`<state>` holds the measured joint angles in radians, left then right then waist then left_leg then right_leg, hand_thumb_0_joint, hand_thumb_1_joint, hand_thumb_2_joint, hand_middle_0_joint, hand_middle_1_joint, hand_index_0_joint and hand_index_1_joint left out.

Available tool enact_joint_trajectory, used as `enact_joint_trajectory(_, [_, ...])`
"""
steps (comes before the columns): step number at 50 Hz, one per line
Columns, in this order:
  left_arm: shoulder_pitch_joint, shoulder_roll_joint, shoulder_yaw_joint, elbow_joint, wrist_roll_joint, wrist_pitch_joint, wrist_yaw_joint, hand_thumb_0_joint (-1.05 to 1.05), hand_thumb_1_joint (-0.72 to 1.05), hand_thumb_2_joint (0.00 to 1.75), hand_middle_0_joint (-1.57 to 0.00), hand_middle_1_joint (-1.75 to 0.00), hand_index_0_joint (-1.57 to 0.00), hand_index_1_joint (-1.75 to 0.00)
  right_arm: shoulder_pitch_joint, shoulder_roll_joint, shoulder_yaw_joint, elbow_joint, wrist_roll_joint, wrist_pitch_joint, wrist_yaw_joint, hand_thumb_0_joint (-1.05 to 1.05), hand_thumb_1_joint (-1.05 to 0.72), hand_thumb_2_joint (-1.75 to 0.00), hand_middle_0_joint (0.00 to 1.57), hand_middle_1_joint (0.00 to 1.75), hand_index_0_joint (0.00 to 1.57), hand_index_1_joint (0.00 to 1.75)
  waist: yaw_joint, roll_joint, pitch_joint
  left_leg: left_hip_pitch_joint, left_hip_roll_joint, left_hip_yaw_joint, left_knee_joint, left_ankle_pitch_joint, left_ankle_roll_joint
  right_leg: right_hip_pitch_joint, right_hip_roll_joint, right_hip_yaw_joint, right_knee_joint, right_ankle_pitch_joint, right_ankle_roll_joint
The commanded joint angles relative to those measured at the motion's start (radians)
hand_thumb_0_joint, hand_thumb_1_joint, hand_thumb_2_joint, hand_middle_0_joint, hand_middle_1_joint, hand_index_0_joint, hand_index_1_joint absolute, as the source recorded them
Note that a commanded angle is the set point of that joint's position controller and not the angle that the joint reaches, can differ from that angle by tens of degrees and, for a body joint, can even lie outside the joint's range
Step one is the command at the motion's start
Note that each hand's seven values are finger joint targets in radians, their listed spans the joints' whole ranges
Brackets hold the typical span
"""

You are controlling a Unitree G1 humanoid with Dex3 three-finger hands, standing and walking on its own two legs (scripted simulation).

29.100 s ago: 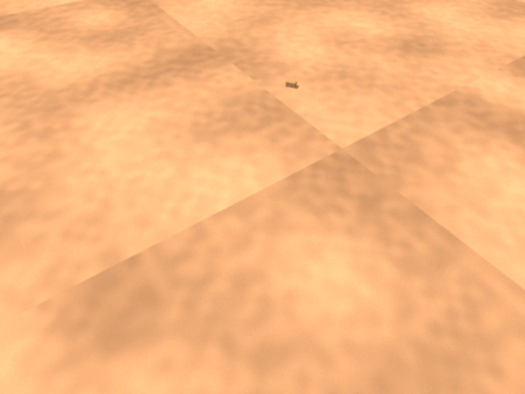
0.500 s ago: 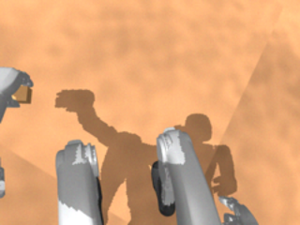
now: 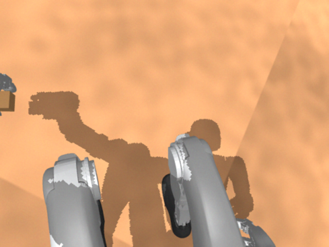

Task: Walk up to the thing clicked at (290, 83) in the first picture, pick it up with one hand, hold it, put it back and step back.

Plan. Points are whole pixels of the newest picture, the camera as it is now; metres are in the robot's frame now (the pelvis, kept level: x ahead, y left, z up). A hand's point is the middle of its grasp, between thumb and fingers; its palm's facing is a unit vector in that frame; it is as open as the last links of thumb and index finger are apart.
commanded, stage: lower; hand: left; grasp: from above
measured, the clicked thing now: out of the picture +0.47 +0.34 -0.19
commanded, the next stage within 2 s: rest in 0.40 s
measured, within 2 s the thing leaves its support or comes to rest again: rests again in 1.36 s
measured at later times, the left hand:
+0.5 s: hand (0, 110) +0.45 +0.33 -0.21, palm faces -0.47 -0.05 -0.88, open 7.0 cm
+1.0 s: hand (10, 112) +0.45 +0.32 -0.25, palm faces -0.48 -0.07 -0.87, open 6.9 cm
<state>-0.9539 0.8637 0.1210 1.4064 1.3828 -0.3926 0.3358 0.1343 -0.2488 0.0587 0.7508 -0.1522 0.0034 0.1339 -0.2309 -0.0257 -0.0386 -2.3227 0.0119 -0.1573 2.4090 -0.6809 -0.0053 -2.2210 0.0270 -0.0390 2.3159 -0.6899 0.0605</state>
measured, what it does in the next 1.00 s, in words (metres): stands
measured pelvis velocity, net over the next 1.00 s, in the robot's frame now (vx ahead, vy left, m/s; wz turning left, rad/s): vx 0.00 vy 0.00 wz -0.07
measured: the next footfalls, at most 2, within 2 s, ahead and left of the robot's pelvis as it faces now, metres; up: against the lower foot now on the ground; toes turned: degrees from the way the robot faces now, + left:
none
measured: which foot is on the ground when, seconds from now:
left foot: down 0.00-1.00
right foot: down 0.00-1.00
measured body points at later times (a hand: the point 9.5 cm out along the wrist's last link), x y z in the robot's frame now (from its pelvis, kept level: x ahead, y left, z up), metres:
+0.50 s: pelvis +0.00 +0.00 -0.03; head +0.25 +0.10 +0.34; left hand +0.47 +0.33 -0.16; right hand +0.07 -0.28 -0.11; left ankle +0.07 +0.13 -0.30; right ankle +0.10 -0.14 -0.30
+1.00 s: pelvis +0.00 +0.00 -0.04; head +0.27 +0.11 +0.31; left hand +0.47 +0.32 -0.20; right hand +0.06 -0.27 -0.11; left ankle +0.07 +0.13 -0.30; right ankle +0.10 -0.14 -0.30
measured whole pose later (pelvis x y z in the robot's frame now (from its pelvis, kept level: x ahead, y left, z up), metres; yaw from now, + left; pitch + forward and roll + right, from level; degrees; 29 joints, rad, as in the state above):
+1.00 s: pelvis +0.00 +0.00 -0.04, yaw -4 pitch +29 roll -12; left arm -0.97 1.02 0.18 1.62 1.44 -0.40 0.51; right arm 0.07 -0.28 0.20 0.70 -0.26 -0.06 0.15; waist -0.32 -0.12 0.08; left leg -2.37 0.01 -0.24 2.56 -0.72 -0.02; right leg -2.26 0.06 -0.09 2.42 -0.69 0.07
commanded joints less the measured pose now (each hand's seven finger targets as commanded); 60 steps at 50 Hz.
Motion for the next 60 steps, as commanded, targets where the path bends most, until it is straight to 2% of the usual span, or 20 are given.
enact_joint_trajectory(1, [-0.312, 0.313, 0.059, -0.154, -0.031, -0.004, 0.038, 0.00, 0.89, 0.27, -1.18, -0.31, -1.22, -0.26, 0.196, -0.272, -0.074, -0.016, -0.002, 0.003, -0.013, 0.00, -0.92, -0.90, 0.20, 0.30, 0.20, 0.30, 0.011, 0.345, -0.690, 0.564, -0.011, 0.096, -0.242, 0.191, 0.024, 0.285, 0.026, -0.121, -0.205, 0.212, -0.090])
enact_joint_trajectory(5, [-0.315, 0.281, 0.035, -0.104, -0.039, -0.006, 0.037, 0.00, 0.86, 0.26, -1.18, -0.28, -1.21, -0.24, 0.184, -0.279, -0.064, -0.018, -0.007, 0.002, -0.011, 0.00, -0.92, -0.90, 0.20, 0.30, 0.20, 0.30, -0.019, 0.339, -0.619, 0.540, -0.008, 0.086, -0.232, 0.173, 0.022, 0.238, 0.026, -0.132, -0.193, 0.199, -0.091])
enact_joint_trajectory(10, [-0.308, 0.336, 0.059, -0.093, -0.024, -0.036, 0.050, 0.00, 0.89, 0.25, -1.19, -0.28, -1.23, -0.24, 0.178, -0.283, -0.047, -0.016, -0.021, 0.007, -0.010, 0.00, -0.92, -0.90, 0.20, 0.30, 0.20, 0.30, -0.006, 0.325, -0.651, 0.521, -0.008, 0.092, -0.191, 0.192, 0.028, 0.285, 0.032, -0.130, -0.184, 0.220, -0.083])
enact_joint_trajectory(14, [-0.303, 0.335, 0.065, -0.060, -0.011, -0.055, 0.078, 0.00, 0.90, 0.28, -1.20, -0.31, -1.24, -0.27, 0.173, -0.288, -0.033, -0.015, -0.038, 0.005, -0.008, 0.00, -0.92, -0.90, 0.20, 0.30, 0.20, 0.30, -0.029, 0.336, -0.623, 0.527, -0.005, 0.084, -0.174, 0.217, 0.025, 0.268, 0.036, -0.141, -0.163, 0.240, -0.082])
enact_joint_trajectory(17, [-0.317, 0.373, 0.082, -0.062, 0.012, -0.068, 0.105, 0.00, 0.91, 0.29, -1.20, -0.31, -1.24, -0.27, 0.163, -0.297, -0.026, -0.016, -0.045, 0.007, -0.008, 0.00, -0.91, -0.90, 0.20, 0.30, 0.20, 0.30, -0.017, 0.390, -0.650, 0.566, -0.003, 0.079, -0.172, 0.237, 0.019, 0.251, 0.038, -0.148, -0.143, 0.249, -0.085])
enact_joint_trajectory(24, [-0.318, 0.390, 0.081, -0.002, 0.046, -0.053, 0.165, 0.00, 0.94, 0.31, -1.21, -0.35, -1.25, -0.31, 0.151, -0.308, -0.011, -0.019, -0.069, -0.009, -0.007, 0.00, -0.91, -0.90, 0.20, 0.30, 0.20, 0.30, -0.043, 0.393, -0.601, 0.539, 0.000, 0.077, -0.151, 0.202, 0.020, 0.226, 0.041, -0.159, -0.127, 0.238, -0.083])
enact_joint_trajectory(25, [-0.337, 0.410, 0.097, -0.032, 0.038, -0.055, 0.175, 0.00, 0.94, 0.32, -1.21, -0.34, -1.25, -0.30, 0.142, -0.315, -0.013, -0.028, -0.069, -0.011, -0.008, 0.00, -0.91, -0.90, 0.20, 0.30, 0.20, 0.30, -0.044, 0.397, -0.622, 0.541, 0.002, 0.074, -0.149, 0.203, 0.019, 0.237, 0.041, -0.161, -0.125, 0.244, -0.082])
enact_joint_trajectory(29, [-0.331, 0.371, 0.057, 0.039, 0.038, -0.028, 0.185, 0.00, 0.88, 0.24, -1.14, -0.29, -1.19, -0.24, 0.133, -0.312, -0.001, -0.027, -0.076, -0.027, -0.004, 0.00, -0.90, -0.89, 0.20, 0.30, 0.20, 0.30, -0.062, 0.393, -0.573, 0.509, 0.003, 0.069, -0.137, 0.178, 0.019, 0.204, 0.046, -0.166, -0.115, 0.226, -0.085])
enact_joint_trajectory(30, [-0.325, 0.390, 0.069, 0.041, 0.041, -0.023, 0.187, 0.00, 0.87, 0.24, -1.14, -0.30, -1.19, -0.24, 0.138, -0.320, 0.000, -0.029, -0.080, -0.032, -0.005, 0.00, -0.90, -0.89, 0.20, 0.30, 0.20, 0.30, -0.067, 0.389, -0.577, 0.521, 0.004, 0.070, -0.133, 0.192, 0.020, 0.214, 0.045, -0.168, -0.116, 0.241, -0.082])
enact_joint_trajectory(33, [-0.312, 0.392, 0.057, 0.063, 0.033, -0.011, 0.190, 0.00, 0.86, 0.21, -1.14, -0.27, -1.19, -0.22, 0.136, -0.316, 0.012, -0.018, -0.083, -0.041, -0.003, 0.00, -0.90, -0.89, 0.20, 0.30, 0.20, 0.30, -0.057, 0.400, -0.559, 0.491, 0.005, 0.069, -0.129, 0.164, 0.019, 0.223, 0.049, -0.164, -0.115, 0.219, -0.084])
enact_joint_trajectory(35, [-0.302, 0.427, 0.081, 0.058, 0.030, -0.007, 0.196, 0.00, 0.87, 0.22, -1.14, -0.27, -1.19, -0.22, 0.125, -0.328, 0.018, -0.039, -0.086, -0.046, -0.005, 0.00, -0.90, -0.89, 0.20, 0.30, 0.20, 0.30, -0.058, 0.390, -0.573, 0.486, 0.005, 0.067, -0.124, 0.174, 0.019, 0.245, 0.050, -0.172, -0.111, 0.233, -0.082])
enact_joint_trajectory(41, [-0.278, 0.436, 0.092, 0.077, 0.017, -0.004, 0.201, 0.00, 0.87, 0.19, -1.14, -0.25, -1.19, -0.20, 0.120, -0.346, 0.030, -0.050, -0.092, -0.055, -0.003, 0.00, -0.90, -0.90, 0.20, 0.30, 0.20, 0.30, -0.076, 0.390, -0.548, 0.491, 0.007, 0.055, -0.116, 0.203, 0.014, 0.243, 0.051, -0.189, -0.099, 0.256, -0.083])
enact_joint_trajectory(43, [-0.285, 0.401, 0.053, 0.068, 0.025, -0.005, 0.198, 0.00, 0.85, 0.18, -1.14, -0.23, -1.19, -0.18, 0.119, -0.330, 0.042, -0.046, -0.104, -0.061, 0.001, 0.00, -0.90, -0.90, 0.20, 0.30, 0.20, 0.30, -0.088, 0.410, -0.570, 0.513, 0.010, 0.057, -0.105, 0.218, 0.017, 0.267, 0.056, -0.177, -0.098, 0.281, -0.079])
enact_joint_trajectory(44, [-0.280, 0.445, 0.091, 0.068, 0.018, -0.008, 0.205, 0.00, 0.85, 0.18, -1.14, -0.23, -1.19, -0.18, 0.123, -0.346, 0.038, -0.042, -0.101, -0.059, -0.001, 0.00, -0.90, -0.90, 0.20, 0.30, 0.20, 0.30, -0.080, 0.409, -0.569, 0.504, 0.010, 0.050, -0.114, 0.227, 0.015, 0.270, 0.056, -0.189, -0.100, 0.283, -0.077])
enact_joint_trajectory(45, [-0.262, 0.448, 0.094, 0.079, 0.014, -0.009, 0.210, 0.00, 0.87, 0.17, -1.15, -0.23, -1.20, -0.18, 0.118, -0.343, 0.045, -0.047, -0.103, -0.059, -0.001, 0.00, -0.90, -0.90, 0.20, 0.30, 0.20, 0.30, -0.074, 0.411, -0.557, 0.492, 0.009, 0.050, -0.113, 0.221, 0.015, 0.273, 0.056, -0.187, -0.095, 0.279, -0.079])
enact_joint_trajectory(50, [-0.275, 0.440, 0.080, 0.091, 0.028, -0.013, 0.225, 0.00, 0.88, 0.19, -1.16, -0.22, -1.21, -0.18, 0.114, -0.353, 0.058, -0.057, -0.121, -0.063, 0.002, 0.00, -0.90, -0.90, 0.20, 0.30, 0.20, 0.30, -0.105, 0.412, -0.528, 0.499, 0.014, 0.046, -0.101, 0.226, 0.012, 0.267, 0.059, -0.197, -0.089, 0.287, -0.078])
enact_joint_trajectory(53, [-0.288, 0.429, 0.055, 0.092, 0.027, -0.015, 0.226, 0.00, 0.87, 0.18, -1.18, -0.18, -1.21, -0.15, 0.098, -0.349, 0.065, -0.058, -0.124, -0.074, 0.005, 0.00, -0.90, -0.90, 0.20, 0.30, 0.20, 0.30, -0.111, 0.419, -0.511, 0.491, 0.018, 0.047, -0.095, 0.197, 0.012, 0.266, 0.063, -0.191, -0.095, 0.268, -0.078])
enact_joint_trajectory(54, [-0.277, 0.457, 0.080, 0.079, 0.023, -0.017, 0.234, 0.00, 0.87, 0.18, -1.17, -0.20, -1.21, -0.16, 0.101, -0.360, 0.066, -0.057, -0.123, -0.073, 0.003, 0.00, -0.90, -0.90, 0.20, 0.30, 0.20, 0.30, -0.100, 0.428, -0.529, 0.510, 0.017, 0.039, -0.110, 0.218, 0.009, 0.273, 0.063, -0.202, -0.093, 0.280, -0.077])
enact_joint_trajectory(56, [-0.268, 0.431, 0.054, 0.102, 0.028, -0.012, 0.239, 0.00, 0.88, 0.19, -1.17, -0.20, -1.21, -0.16, 0.097, -0.357, 0.071, -0.064, -0.134, -0.079, 0.008, 0.00, -0.90, -0.90, 0.20, 0.30, 0.20, 0.30, -0.115, 0.441, -0.514, 0.524, 0.020, 0.040, -0.104, 0.225, 0.005, 0.264, 0.064, -0.207, -0.081, 0.283, -0.078])
enact_joint_trajectory(60, [-0.266, 0.459, 0.066, 0.116, 0.031, -0.009, 0.253, 0.00, 0.86, 0.20, -1.16, -0.21, -1.20, -0.17, 0.082, -0.361, 0.081, -0.067, -0.133, -0.086, 0.009, 0.00, -0.90, -0.90, 0.20, 0.30, 0.20, 0.30, -0.112, 0.425, -0.484, 0.484, 0.022, 0.037, -0.096, 0.190, 0.009, 0.261, 0.066, -0.205, -0.083, 0.264, -0.078])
